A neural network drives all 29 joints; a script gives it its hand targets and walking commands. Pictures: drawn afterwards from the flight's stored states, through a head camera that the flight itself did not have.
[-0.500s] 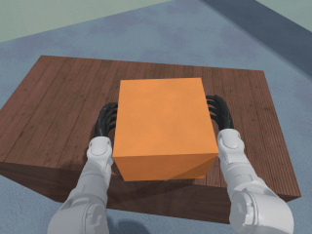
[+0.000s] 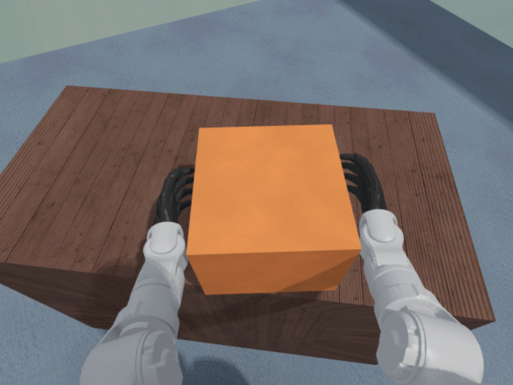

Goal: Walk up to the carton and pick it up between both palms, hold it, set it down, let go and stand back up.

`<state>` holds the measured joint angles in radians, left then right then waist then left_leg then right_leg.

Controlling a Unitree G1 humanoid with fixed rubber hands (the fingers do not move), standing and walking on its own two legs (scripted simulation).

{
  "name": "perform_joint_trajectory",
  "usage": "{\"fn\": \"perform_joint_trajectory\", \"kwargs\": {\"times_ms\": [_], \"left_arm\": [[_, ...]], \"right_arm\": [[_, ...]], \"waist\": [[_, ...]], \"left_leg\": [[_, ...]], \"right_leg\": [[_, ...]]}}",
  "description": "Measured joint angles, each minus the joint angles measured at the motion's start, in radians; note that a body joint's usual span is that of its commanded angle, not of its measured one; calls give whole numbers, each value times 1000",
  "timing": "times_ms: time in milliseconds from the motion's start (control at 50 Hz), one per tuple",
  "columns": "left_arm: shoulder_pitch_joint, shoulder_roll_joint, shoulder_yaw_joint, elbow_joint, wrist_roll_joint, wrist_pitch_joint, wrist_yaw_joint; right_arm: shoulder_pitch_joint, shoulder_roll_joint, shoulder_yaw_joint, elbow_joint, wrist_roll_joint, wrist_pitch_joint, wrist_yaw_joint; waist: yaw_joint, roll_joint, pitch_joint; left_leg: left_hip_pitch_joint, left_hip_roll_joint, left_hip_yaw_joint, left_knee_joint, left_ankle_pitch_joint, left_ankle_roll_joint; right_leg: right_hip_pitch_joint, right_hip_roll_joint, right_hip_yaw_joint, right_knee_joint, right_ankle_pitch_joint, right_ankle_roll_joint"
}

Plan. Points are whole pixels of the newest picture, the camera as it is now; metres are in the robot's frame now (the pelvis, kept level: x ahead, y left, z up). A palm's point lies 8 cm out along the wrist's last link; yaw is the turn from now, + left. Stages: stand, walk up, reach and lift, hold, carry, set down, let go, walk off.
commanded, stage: set down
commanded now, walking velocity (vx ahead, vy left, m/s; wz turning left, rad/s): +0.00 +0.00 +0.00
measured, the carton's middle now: (268, 210) +0.42 +0.04 -0.02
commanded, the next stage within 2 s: none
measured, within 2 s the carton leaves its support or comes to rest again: neither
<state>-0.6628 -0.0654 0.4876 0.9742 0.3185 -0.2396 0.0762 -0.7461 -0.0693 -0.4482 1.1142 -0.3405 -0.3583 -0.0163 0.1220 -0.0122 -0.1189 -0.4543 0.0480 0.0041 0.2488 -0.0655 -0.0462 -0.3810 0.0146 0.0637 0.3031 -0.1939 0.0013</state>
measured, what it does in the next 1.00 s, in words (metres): stands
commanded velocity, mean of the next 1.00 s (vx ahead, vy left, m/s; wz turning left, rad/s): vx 0.00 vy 0.00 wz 0.00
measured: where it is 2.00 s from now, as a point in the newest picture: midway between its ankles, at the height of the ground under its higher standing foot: outside the picture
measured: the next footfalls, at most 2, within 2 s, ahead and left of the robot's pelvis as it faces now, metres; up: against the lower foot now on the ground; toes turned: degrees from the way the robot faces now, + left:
none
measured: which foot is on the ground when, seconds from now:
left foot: down 0.00-1.00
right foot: down 0.00-1.00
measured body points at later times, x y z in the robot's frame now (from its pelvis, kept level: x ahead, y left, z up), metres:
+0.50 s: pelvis +0.00 +0.00 +0.00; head +0.08 +0.00 +0.44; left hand +0.38 +0.20 +0.02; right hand +0.44 -0.12 +0.03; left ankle +0.01 +0.15 -0.75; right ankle -0.05 -0.12 -0.75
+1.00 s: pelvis -0.02 +0.01 -0.01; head +0.09 +0.01 +0.43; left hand +0.38 +0.20 -0.02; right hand +0.45 -0.12 +0.01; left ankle +0.01 +0.15 -0.75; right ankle -0.05 -0.12 -0.75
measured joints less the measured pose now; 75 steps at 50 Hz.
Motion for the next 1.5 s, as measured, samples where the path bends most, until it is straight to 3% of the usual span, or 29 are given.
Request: {"fn": "perform_joint_trajectory", "kwargs": {"times_ms": [740,800,860,960,1020,1200,1500], "left_arm": [[-16,-8,27,4,14,-35,-2],[-34,0,28,36,-19,-28,2],[-63,15,5,88,-99,-12,29],[-100,53,-122,175,-276,-15,79],[-112,68,-192,204,-355,-28,93],[-149,95,-270,201,-430,-9,101],[-207,194,-365,162,-566,179,101]], "right_arm": [[-13,3,-41,2,-8,-16,19],[-21,-17,4,25,58,-14,20],[-49,-66,123,79,188,7,18],[-98,-119,317,135,429,43,1],[-111,-138,390,136,511,52,-2],[-129,-195,513,140,621,66,18],[-218,-318,585,140,771,240,73]], "waist": [[0,-15,20],[0,-15,21],[0,-14,18],[0,-3,-25],[0,7,-67],[16,23,-126],[22,19,-143]], "left_leg": [[-5,0,2,4,3,0],[-18,0,3,15,1,0],[-56,1,3,46,-7,0],[-176,9,3,128,-31,0],[-249,10,2,173,-42,0],[-314,12,2,215,-46,0],[-291,16,2,217,-30,1]], "right_leg": [[-8,0,0,9,0,0],[-19,0,0,17,-1,1],[-52,1,0,38,-4,3],[-154,9,0,81,-8,7],[-219,11,0,110,-13,12],[-283,13,0,150,-16,17],[-283,19,0,197,-18,17]]}}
